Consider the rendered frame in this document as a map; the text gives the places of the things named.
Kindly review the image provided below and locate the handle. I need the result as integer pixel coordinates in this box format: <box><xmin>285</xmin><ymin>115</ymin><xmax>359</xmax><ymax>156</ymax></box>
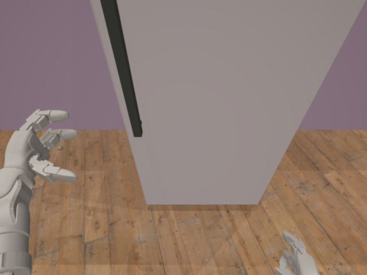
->
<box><xmin>100</xmin><ymin>0</ymin><xmax>143</xmax><ymax>137</ymax></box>

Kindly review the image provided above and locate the fridge door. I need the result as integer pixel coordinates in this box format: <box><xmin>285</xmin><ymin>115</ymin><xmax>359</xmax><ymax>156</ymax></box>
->
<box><xmin>92</xmin><ymin>0</ymin><xmax>366</xmax><ymax>205</ymax></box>

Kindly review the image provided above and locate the robot left forearm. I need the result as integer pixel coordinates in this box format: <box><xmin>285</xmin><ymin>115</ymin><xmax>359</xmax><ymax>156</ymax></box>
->
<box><xmin>0</xmin><ymin>167</ymin><xmax>36</xmax><ymax>275</ymax></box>

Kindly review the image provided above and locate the robot left hand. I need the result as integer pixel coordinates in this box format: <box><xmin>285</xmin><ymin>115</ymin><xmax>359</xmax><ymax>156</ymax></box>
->
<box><xmin>4</xmin><ymin>109</ymin><xmax>79</xmax><ymax>183</ymax></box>

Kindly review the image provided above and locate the robot right hand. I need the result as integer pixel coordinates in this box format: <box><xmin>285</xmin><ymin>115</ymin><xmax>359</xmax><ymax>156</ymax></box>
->
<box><xmin>275</xmin><ymin>230</ymin><xmax>320</xmax><ymax>275</ymax></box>

